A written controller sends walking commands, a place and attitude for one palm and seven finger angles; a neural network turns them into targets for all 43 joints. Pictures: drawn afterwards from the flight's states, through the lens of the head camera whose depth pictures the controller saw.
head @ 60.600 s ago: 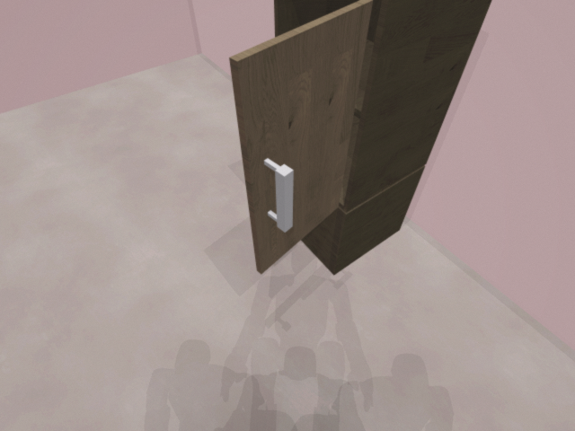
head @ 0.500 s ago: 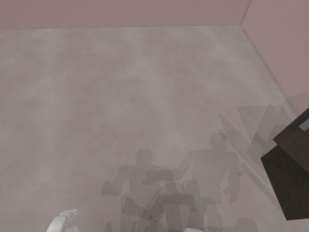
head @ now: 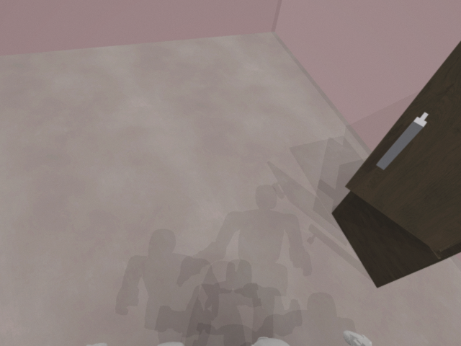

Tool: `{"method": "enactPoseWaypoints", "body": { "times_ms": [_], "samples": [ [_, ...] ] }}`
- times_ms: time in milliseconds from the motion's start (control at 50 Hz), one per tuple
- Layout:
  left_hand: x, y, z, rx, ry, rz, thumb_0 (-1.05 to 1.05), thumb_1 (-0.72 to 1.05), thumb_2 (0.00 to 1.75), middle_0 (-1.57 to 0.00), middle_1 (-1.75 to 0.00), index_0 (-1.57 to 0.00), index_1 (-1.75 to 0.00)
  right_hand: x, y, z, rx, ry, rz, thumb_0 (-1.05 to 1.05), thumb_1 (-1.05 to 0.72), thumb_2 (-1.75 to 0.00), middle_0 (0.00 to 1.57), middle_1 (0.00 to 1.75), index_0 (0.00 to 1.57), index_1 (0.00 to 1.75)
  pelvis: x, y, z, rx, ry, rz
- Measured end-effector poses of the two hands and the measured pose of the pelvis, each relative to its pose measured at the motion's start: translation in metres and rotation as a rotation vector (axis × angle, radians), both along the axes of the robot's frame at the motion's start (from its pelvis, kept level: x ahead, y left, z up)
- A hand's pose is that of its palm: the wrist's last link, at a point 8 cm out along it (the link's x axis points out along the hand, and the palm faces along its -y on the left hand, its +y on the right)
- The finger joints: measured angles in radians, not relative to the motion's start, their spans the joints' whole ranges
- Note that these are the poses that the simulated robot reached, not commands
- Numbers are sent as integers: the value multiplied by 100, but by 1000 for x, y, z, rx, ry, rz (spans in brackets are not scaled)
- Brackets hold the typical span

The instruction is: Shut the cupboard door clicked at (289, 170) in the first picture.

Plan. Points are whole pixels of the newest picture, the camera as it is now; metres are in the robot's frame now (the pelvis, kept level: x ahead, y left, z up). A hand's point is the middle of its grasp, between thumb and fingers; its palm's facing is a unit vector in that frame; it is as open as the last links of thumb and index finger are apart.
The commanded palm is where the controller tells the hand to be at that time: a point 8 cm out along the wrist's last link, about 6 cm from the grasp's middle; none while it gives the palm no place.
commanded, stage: turn to face it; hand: left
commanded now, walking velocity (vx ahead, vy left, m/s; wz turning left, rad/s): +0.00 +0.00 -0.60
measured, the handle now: (402, 141) +0.63 -0.41 -0.04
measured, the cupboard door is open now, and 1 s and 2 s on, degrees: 27 27 27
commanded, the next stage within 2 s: take the last steps up to it in 1.06 s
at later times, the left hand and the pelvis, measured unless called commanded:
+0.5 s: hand (165, 318) +0.18 +0.13 -0.14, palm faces -0.30 -0.91 -0.28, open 7.4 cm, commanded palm none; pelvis +0.02 -0.04 +0.00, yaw -17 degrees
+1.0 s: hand (169, 278) +0.25 +0.14 -0.16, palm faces -0.51 -0.84 -0.21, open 7.4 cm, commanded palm none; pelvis +0.06 +0.00 +0.01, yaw -33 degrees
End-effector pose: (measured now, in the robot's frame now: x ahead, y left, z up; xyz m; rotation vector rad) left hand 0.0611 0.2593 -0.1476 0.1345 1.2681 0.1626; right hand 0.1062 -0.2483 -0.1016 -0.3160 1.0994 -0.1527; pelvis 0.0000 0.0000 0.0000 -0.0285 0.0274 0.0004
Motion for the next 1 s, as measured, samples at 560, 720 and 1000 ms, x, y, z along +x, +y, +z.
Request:
{"method": "enactPoseWaypoints", "body": {
  "times_ms": [560, 720, 1000],
  "samples": [
    [123, -87, 35, 60, -66, -405, 1, 90, 89, -20, -30, -20, -30, -99, -63, -24, 80, 99, -423, 1, -91, -90, 20, 30, 20, 30, 24, -35, 8, 39, 3, -335],
    [140, -70, 12, 16, -16, -438, 1, 90, 89, -20, -30, -21, -30, -63, -47, -8, 31, -3, -460, 1, -91, -90, 20, 30, 20, 30, 46, -14, 1, 18, 8, -421],
    [213, -74, 20, 12, -34, -597, 1, 91, 89, -19, -30, -20, -30, -120, 8, 2, 40, 90, -617, 1, -90, -90, 21, 30, 20, 30, 64, 2, 14, -24, 3, -571]
  ]
}}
